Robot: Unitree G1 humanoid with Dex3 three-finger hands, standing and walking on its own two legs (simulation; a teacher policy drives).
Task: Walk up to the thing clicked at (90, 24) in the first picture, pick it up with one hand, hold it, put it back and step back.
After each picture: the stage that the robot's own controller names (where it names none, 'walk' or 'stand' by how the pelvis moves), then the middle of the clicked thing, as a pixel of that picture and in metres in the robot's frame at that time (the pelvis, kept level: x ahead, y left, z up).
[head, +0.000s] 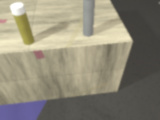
stand; (88, 17) +0.90 -0.01 -0.04
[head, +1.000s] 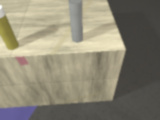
walk; (76, 22) +0.79 +0.09 -0.01
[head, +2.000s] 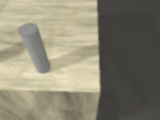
stand; (37, 51) +0.50 +0.26 -0.02
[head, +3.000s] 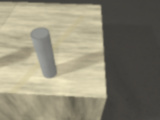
stand; (45, 55) +0.52 +0.19 -0.02
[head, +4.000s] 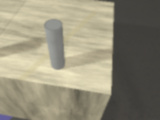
stand; (56, 47) +0.55 +0.15 -0.02
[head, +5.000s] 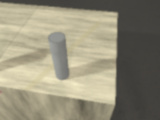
stand; (60, 58) +0.53 +0.14 -0.04
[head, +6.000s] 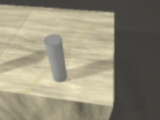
stand; (57, 61) +0.52 +0.15 -0.04
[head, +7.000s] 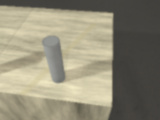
stand; (55, 61) +0.52 +0.16 -0.04
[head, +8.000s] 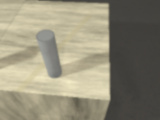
rise first; (50, 56) +0.52 +0.17 -0.04
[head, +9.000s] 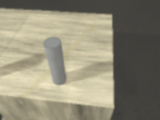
rise first; (56, 63) +0.51 +0.17 -0.04
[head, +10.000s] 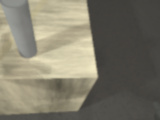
go down; (22, 30) +0.53 +0.16 +0.03
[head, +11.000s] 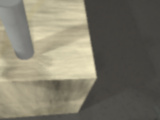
go down; (18, 31) +0.53 +0.17 +0.04
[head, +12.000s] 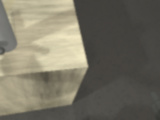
close in; out of the picture +0.54 +0.18 +0.08
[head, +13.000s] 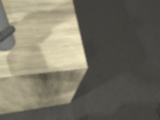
lift; out of the picture +0.55 +0.18 +0.08
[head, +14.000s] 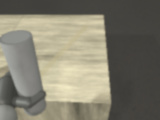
lift; (27, 77) +0.30 +0.17 +0.16
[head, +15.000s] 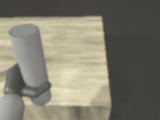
hold; (34, 69) +0.34 +0.16 +0.16
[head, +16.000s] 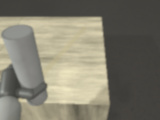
hold; (29, 70) +0.33 +0.17 +0.16
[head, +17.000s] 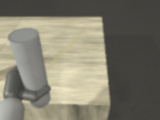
hold; (33, 73) +0.33 +0.16 +0.15
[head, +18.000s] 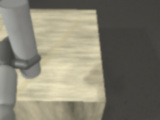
crouch; (23, 43) +0.42 +0.18 +0.17
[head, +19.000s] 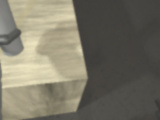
lower; (0, 18) +0.54 +0.17 +0.10
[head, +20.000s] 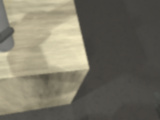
lower; out of the picture +0.55 +0.18 +0.08
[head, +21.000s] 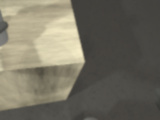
lower; out of the picture +0.56 +0.18 +0.09
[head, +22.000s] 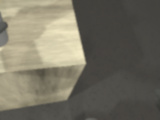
lower; out of the picture +0.56 +0.18 +0.08
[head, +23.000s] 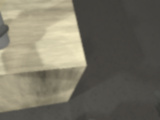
rest; out of the picture +0.55 +0.18 +0.08
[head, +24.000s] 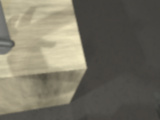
withdraw; out of the picture +0.54 +0.18 +0.07
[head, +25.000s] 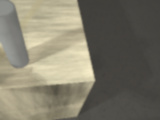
sink last; (12, 39) +0.51 +0.18 +0.04
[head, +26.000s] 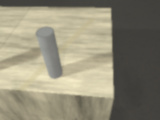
stand; (51, 55) +0.53 +0.18 +0.02
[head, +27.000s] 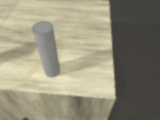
stand; (48, 52) +0.50 +0.17 +0.03
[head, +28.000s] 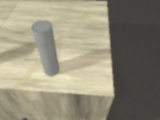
stand; (47, 51) +0.51 +0.17 +0.03
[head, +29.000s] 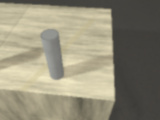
stand; (53, 57) +0.52 +0.16 -0.01
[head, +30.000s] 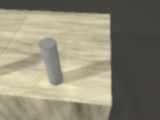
stand; (52, 64) +0.51 +0.17 -0.04
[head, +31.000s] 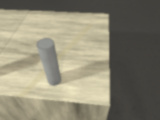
stand; (50, 64) +0.51 +0.18 -0.04
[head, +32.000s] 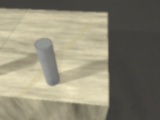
stand; (48, 64) +0.51 +0.18 -0.04
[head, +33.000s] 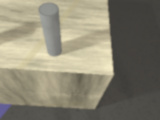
walk; (52, 33) +0.57 +0.14 -0.03
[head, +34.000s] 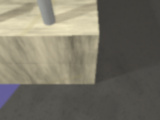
walk; (44, 2) +0.80 +0.23 -0.01
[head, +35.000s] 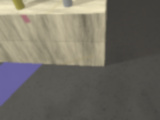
stand; out of the picture +1.13 +0.18 -0.02
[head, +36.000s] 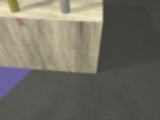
stand; out of the picture +1.11 +0.17 -0.03
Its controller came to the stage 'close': yes
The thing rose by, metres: 0.20
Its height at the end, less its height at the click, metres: +0.00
